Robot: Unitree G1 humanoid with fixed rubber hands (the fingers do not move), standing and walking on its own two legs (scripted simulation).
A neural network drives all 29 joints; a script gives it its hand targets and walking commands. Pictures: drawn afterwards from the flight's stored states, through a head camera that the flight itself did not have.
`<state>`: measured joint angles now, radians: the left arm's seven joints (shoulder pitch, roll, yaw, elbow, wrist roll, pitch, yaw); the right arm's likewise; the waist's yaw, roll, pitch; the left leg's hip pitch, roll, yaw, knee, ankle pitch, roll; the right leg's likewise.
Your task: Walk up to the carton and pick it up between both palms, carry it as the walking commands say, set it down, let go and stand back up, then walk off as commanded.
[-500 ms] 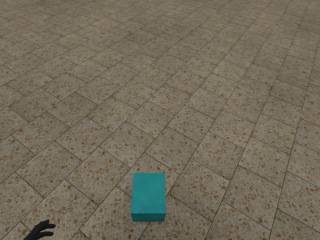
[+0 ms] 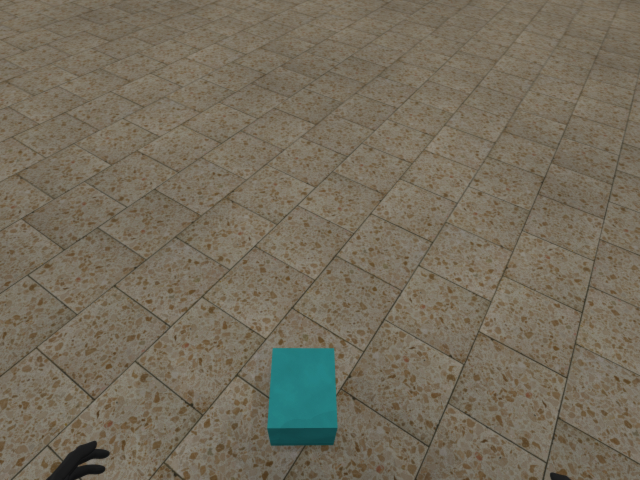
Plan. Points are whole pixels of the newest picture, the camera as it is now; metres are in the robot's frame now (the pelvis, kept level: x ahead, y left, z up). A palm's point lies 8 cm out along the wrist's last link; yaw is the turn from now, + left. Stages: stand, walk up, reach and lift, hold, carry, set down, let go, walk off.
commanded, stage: walk up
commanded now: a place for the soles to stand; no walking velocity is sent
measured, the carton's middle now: (302, 396) +0.46 +0.01 -0.67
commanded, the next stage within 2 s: reach and lift in 0.34 s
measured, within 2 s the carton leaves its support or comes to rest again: neither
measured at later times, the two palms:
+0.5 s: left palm out of the picture +0.13 +0.30 -0.08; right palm out of the picture +0.13 -0.30 -0.07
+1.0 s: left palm (134, 415) +0.25 +0.26 -0.12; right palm (498, 432) +0.22 -0.27 -0.14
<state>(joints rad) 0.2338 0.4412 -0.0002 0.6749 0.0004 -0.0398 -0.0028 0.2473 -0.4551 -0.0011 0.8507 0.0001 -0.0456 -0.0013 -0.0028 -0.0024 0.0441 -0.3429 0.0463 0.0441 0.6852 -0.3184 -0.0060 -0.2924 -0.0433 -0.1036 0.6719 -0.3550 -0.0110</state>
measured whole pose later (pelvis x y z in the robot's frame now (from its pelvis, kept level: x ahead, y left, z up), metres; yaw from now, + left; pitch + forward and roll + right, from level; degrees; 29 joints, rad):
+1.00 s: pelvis +0.02 -0.01 -0.03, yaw -3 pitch +15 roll +2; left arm -0.07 0.32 0.09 0.61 0.00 0.01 -0.02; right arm -0.04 -0.30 -0.06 0.59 0.00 0.03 0.00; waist 0.02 -0.02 0.11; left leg -0.71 0.02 0.04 0.83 -0.38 -0.02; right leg -0.72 -0.04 -0.01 0.90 -0.43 0.01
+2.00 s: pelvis -0.04 +0.02 -0.09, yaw -3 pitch +47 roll +0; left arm -1.15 0.27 0.26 0.82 0.00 0.08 0.07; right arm -1.17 -0.25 -0.21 0.83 0.00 0.09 -0.08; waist 0.02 0.00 0.06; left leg -1.55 0.01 0.01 1.00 -0.26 0.00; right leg -1.53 -0.04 -0.01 1.02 -0.30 0.01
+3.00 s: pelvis -0.09 +0.02 -0.34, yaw -4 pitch +44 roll -2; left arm -1.38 0.32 0.26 0.98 -0.06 0.08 0.12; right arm -1.41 -0.31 -0.20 1.02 0.10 0.08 -0.13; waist 0.02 0.00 0.26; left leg -2.26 0.01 -0.02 2.00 -0.51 0.00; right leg -2.22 -0.03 0.00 2.02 -0.56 0.02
